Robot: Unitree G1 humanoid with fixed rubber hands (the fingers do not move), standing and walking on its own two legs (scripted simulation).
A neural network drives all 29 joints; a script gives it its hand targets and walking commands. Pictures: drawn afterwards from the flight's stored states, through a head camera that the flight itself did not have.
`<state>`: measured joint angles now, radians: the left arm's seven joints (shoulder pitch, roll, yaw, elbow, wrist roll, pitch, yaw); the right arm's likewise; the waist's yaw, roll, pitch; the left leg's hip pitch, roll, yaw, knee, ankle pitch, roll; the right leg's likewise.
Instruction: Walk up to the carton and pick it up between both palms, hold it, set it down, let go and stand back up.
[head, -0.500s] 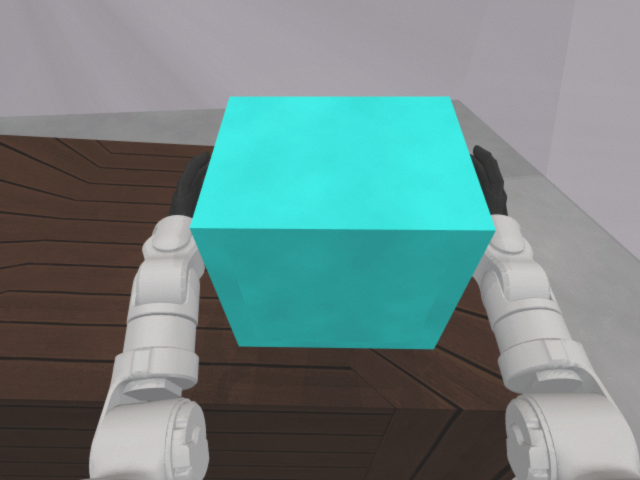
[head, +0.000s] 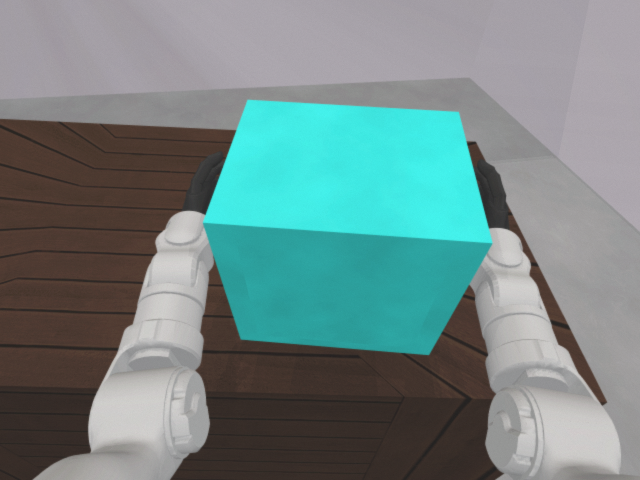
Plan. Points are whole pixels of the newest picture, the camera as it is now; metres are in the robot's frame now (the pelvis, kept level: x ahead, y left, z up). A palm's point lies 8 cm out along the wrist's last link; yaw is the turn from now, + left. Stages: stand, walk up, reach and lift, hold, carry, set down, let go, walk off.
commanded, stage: set down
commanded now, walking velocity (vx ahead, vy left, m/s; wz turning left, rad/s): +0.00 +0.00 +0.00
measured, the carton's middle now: (342, 233) +0.41 -0.01 +0.10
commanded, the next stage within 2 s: none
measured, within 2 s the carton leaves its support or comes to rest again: rests again in 1.68 s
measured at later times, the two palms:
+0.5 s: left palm (202, 215) +0.44 +0.18 +0.11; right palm (469, 229) +0.41 -0.18 +0.12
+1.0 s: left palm (209, 218) +0.45 +0.18 +0.09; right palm (467, 242) +0.41 -0.18 +0.10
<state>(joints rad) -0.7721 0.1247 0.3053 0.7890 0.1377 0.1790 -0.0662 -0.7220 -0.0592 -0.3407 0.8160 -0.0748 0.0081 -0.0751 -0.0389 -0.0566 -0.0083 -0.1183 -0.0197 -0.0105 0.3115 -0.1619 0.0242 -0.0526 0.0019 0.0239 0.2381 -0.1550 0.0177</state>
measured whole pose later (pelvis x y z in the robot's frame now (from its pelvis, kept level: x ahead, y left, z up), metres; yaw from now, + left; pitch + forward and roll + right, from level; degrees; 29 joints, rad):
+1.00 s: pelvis +0.01 +0.00 +0.00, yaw +0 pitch +8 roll -1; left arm -0.96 0.25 0.24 1.27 0.05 -0.12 -0.10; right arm -0.75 0.03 -0.46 0.88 -0.17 -0.09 -0.12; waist -0.06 -0.05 -0.07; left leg -0.32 -0.01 0.01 0.36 -0.17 0.03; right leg -0.25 0.00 0.00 0.28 -0.16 0.02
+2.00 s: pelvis -0.01 +0.00 -0.01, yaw +0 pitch +20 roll -1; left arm -1.15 0.32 0.21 1.64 0.03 -0.41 -0.10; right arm -0.85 0.03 -0.58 1.05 -0.29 -0.30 -0.13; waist -0.10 -0.04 -0.12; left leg -0.63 0.00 0.02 0.44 -0.15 0.02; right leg -0.57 0.00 -0.03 0.39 -0.16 0.01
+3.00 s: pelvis -0.01 +0.00 -0.01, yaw +1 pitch +20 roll -1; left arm -1.14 0.32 0.37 1.56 0.18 -0.38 -0.12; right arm -0.86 0.08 -0.75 1.00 -0.42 -0.32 -0.08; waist -0.11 -0.05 -0.09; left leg -0.64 0.00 0.03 0.44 -0.14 0.03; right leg -0.57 -0.01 -0.06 0.38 -0.15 0.02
